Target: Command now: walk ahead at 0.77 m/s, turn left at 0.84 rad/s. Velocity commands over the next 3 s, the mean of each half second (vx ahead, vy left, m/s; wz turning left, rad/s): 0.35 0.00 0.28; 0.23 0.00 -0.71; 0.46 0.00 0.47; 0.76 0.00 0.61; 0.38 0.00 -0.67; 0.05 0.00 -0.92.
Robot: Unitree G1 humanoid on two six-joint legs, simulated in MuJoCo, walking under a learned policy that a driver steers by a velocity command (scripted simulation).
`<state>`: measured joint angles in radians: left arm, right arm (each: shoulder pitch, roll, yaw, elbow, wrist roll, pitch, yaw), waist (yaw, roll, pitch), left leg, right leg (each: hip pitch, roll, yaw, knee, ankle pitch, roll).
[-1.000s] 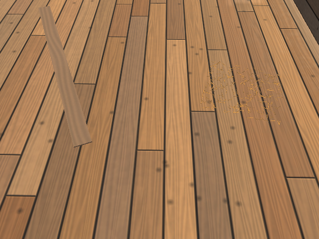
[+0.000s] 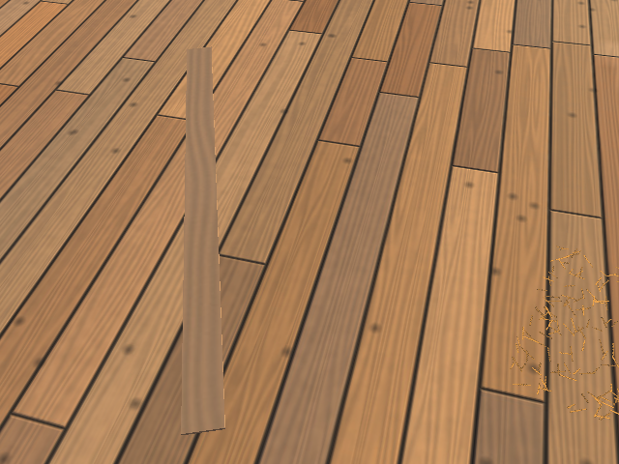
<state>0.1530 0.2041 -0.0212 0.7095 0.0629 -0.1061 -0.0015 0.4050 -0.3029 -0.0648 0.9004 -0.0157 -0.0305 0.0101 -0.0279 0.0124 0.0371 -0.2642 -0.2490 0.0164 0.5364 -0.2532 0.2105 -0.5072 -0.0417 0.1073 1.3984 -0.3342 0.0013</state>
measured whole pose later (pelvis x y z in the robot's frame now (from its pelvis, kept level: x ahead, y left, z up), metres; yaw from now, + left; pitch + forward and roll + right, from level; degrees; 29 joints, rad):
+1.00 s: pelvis +0.31 -0.04 +0.03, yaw -18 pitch +2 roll -1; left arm 0.21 0.34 0.10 0.71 0.04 0.06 -0.09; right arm 0.34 -0.29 -0.04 0.74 -0.03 -0.07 -0.02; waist -0.05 -0.02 -0.07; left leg -0.11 0.04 0.12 0.28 -0.21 0.03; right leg -0.53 -0.02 0.07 0.96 -0.25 0.03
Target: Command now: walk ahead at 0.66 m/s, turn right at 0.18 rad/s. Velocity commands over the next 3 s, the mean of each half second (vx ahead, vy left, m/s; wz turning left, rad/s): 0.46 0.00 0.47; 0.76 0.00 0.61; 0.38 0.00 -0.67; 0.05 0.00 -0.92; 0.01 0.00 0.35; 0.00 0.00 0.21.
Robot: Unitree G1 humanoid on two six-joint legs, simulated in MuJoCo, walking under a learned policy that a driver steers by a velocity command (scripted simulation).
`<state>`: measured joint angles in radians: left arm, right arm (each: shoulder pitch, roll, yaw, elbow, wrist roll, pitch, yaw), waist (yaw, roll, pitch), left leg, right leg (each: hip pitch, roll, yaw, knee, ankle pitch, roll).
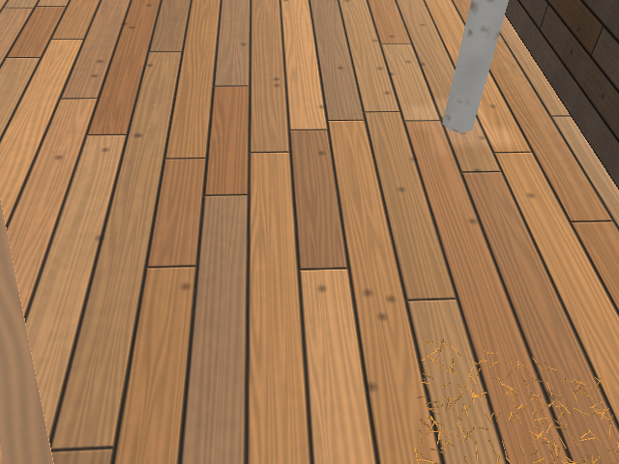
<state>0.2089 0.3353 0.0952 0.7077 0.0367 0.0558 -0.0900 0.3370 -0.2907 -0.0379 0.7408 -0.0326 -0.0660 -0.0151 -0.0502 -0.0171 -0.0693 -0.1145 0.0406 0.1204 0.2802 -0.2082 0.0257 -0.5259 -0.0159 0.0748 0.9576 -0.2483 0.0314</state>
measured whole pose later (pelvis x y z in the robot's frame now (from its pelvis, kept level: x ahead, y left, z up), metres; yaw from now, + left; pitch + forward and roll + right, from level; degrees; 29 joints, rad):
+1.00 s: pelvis +0.46 +0.10 -0.02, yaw +35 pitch +3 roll +0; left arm 0.08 0.30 0.02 0.68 0.04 -0.02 -0.05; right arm 0.46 -0.29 -0.05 0.78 -0.01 -0.09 0.01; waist -0.09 -0.03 0.00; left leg 0.16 -0.12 -0.17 0.14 -0.32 0.13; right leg -0.69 -0.09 -0.04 0.62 0.05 -0.01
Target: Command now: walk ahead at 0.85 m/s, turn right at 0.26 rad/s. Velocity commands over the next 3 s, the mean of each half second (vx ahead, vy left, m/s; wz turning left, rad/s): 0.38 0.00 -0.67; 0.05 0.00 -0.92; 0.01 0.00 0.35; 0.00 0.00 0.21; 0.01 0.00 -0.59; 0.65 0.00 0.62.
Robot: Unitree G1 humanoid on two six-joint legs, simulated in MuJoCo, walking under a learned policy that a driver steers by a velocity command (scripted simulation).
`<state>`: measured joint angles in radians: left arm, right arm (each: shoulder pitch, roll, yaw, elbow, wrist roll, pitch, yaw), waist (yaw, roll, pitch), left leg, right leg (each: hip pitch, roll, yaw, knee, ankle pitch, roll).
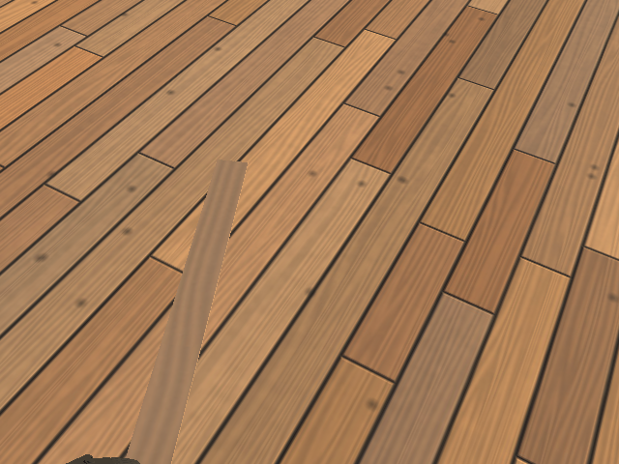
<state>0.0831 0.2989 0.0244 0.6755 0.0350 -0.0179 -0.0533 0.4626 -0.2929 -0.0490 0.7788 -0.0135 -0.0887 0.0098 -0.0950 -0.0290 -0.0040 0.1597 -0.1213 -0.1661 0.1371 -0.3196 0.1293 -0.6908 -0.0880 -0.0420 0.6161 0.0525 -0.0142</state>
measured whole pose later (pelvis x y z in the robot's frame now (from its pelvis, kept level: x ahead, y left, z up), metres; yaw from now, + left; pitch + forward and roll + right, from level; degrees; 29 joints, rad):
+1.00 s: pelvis +0.37 -0.06 -0.01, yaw -52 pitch -1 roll +1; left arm 0.14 0.31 0.06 0.60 0.01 0.09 -0.06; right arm 0.24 -0.31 -0.05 0.68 -0.03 0.01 -0.01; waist -0.03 0.01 0.06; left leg -0.32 0.14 0.25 0.59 -0.24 -0.01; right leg -0.28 -0.01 -0.04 0.62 -0.35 -0.02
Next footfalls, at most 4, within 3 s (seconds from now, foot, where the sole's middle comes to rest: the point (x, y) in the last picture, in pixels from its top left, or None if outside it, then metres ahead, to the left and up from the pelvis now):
0.10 right None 0.30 -0.12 -0.77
0.56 left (301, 440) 0.54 -0.03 -0.77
1.00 right None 0.32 -0.15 -0.77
1.48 left None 0.44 0.01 -0.77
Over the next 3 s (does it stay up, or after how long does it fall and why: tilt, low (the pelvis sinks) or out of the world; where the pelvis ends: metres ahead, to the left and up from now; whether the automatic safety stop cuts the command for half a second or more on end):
stays up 0.53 -0.16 0.01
